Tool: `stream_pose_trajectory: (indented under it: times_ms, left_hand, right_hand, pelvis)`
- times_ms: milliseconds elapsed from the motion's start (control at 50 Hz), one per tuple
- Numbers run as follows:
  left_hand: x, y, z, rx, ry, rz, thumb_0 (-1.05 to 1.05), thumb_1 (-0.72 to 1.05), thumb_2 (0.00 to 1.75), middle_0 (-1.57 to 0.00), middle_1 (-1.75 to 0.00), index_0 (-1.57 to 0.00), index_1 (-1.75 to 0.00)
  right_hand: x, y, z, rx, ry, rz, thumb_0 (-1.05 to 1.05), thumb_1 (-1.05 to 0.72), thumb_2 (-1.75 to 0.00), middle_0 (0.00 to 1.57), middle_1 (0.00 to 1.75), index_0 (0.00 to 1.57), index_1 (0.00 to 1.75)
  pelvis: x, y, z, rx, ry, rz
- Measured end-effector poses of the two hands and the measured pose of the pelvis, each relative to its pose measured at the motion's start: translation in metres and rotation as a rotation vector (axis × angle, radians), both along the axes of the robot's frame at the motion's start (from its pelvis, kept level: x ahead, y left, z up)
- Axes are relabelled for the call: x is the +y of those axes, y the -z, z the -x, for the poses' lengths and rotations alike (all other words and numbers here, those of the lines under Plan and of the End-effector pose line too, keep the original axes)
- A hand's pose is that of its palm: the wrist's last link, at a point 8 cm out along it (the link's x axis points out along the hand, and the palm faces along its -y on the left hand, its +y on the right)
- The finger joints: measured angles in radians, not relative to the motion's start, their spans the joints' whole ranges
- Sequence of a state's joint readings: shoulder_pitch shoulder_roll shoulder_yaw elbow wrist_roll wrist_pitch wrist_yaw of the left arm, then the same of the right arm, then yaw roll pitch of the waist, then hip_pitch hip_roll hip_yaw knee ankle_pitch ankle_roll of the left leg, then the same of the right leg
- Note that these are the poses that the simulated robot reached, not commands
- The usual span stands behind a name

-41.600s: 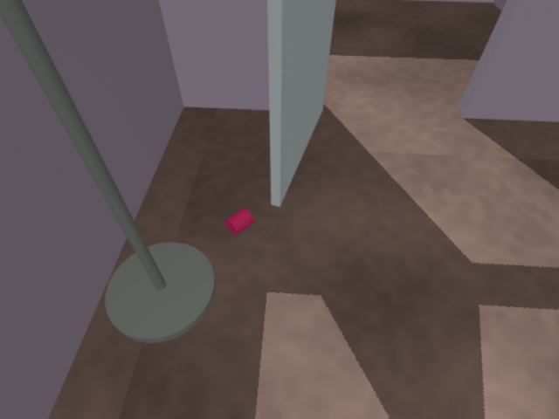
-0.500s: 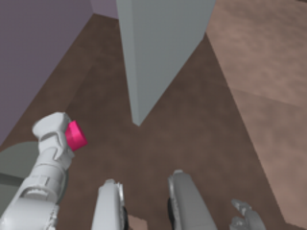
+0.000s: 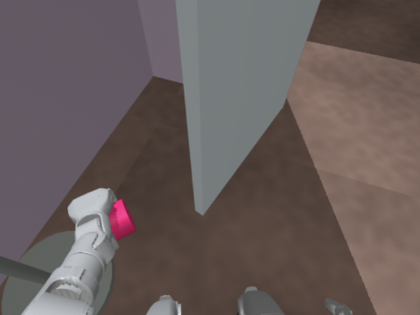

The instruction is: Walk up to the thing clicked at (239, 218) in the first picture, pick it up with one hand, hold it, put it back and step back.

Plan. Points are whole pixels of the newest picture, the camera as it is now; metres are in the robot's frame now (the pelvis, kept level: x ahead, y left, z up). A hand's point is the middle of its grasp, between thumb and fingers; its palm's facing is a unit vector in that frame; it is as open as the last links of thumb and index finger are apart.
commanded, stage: lift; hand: left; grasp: from above
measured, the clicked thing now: (108, 224) +0.34 +0.22 -0.12
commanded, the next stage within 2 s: hold in 0.14 s
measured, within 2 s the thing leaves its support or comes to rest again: neither
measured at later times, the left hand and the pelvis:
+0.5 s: hand (96, 213) +0.34 +0.22 -0.04, palm faces -0.43 -0.19 -0.88, open 10.8 cm; pelvis +0.02 +0.00 +0.04, yaw +0 degrees
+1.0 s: hand (94, 218) +0.32 +0.21 -0.01, palm faces -0.41 -0.18 -0.89, open 10.8 cm; pelvis +0.01 +0.00 +0.05, yaw +0 degrees
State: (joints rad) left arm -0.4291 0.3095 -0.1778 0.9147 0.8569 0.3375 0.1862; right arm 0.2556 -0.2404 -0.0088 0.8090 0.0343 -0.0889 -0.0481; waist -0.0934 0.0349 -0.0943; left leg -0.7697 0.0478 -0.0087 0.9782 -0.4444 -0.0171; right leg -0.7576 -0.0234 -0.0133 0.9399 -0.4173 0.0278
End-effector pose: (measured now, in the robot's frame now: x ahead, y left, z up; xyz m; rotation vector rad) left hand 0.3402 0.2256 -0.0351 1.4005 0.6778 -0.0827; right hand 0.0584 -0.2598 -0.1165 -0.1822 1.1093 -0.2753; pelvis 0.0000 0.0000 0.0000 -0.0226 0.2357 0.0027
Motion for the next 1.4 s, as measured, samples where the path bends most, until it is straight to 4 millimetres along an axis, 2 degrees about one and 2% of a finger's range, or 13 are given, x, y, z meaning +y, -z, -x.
stream_pose_trajectory:
  times_ms: [240, 540, 1000, 1400]
  left_hand:
    - [-0.001, -0.03, -0.003, -0.002, 0.009, 0.004, -0.01, -0.04, 0.33, -0.74, -0.36, -0.74, -0.33]
    - [-0.005, -0.057, -0.001, -0.02, 0.018, -0.008, -0.01, -0.04, 0.33, -0.74, -0.35, -0.74, -0.33]
    - [-0.013, -0.081, 0.02, -0.037, 0.016, -0.009, -0.01, -0.07, 0.36, -0.74, -0.37, -0.74, -0.37]
    - [-0.008, -0.094, 0.04, -0.041, 0.026, -0.008, -0.01, -0.07, 0.38, -0.71, -0.44, -0.7, -0.44]
  right_hand:
    - [0.004, -0.024, -0.021, -0.034, -0.012, -0.027, 0.01, -0.89, -0.89, 0.2, 0.3, 0.21, 0.3]
    - [0.0, -0.041, -0.041, -0.084, -0.038, -0.041, 0.01, -0.9, -0.89, 0.2, 0.3, 0.21, 0.3]
    - [0.0, -0.056, -0.062, -0.173, -0.083, -0.058, 0.01, -0.91, -0.9, 0.2, 0.3, 0.2, 0.3]
    - [0.013, -0.064, -0.069, -0.244, -0.12, -0.072, 0.01, -0.91, -0.9, 0.2, 0.3, 0.2, 0.3]
  pelvis:
    - [0.003, -0.025, -0.014, -0.06, 0.004, -0.007]
    - [0.001, -0.039, -0.021, -0.117, 0.006, -0.016]
    - [-0.005, -0.048, -0.012, -0.184, 0.005, -0.021]
    - [-0.001, -0.051, 0.001, -0.226, 0.006, -0.02]
